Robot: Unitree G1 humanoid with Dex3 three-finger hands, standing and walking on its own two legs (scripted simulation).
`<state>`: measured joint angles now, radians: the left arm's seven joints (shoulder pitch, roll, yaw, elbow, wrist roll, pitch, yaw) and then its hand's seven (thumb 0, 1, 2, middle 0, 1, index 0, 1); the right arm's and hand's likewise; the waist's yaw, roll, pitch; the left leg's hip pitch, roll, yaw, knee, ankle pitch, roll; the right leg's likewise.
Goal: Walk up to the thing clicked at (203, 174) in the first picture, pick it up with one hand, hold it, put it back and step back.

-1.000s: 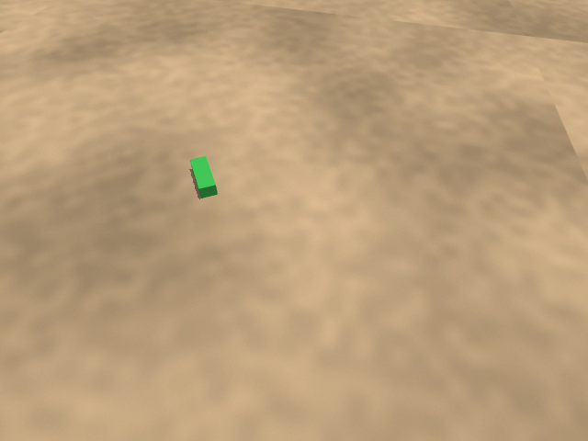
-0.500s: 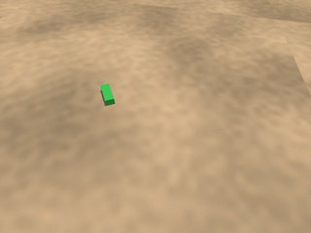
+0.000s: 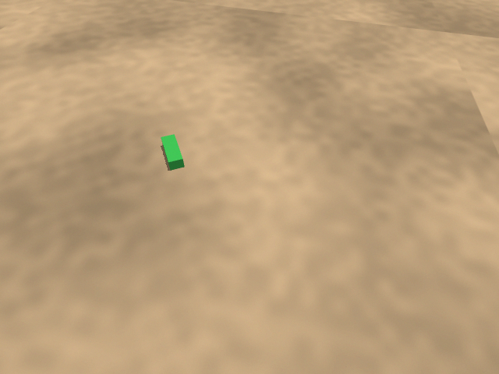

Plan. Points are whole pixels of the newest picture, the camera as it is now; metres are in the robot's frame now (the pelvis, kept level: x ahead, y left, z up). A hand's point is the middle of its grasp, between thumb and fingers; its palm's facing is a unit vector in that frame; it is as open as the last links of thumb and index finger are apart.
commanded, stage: stand
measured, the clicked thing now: (172, 151) +1.35 +0.45 -0.75
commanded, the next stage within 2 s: walk up in 0.12 s
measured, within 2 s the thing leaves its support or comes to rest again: neither
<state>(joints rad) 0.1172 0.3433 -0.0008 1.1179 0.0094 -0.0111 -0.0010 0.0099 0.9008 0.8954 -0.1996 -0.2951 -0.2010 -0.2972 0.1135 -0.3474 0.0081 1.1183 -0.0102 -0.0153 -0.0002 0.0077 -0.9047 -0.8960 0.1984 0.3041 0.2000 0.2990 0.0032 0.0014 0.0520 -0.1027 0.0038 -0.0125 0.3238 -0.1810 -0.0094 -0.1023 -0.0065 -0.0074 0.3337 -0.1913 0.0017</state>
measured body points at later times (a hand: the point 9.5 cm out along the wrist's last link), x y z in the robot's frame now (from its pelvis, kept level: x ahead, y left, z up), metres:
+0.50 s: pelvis -0.02 -0.06 -0.01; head +0.04 -0.05 +0.43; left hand +0.01 +0.28 -0.11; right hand +0.15 -0.35 -0.13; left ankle -0.05 +0.09 -0.68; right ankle +0.00 -0.13 -0.75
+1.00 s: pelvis +0.00 -0.04 -0.03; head +0.02 -0.01 +0.42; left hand -0.16 +0.26 -0.14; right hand +0.29 -0.21 -0.12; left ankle -0.05 +0.08 -0.75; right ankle +0.10 -0.15 -0.72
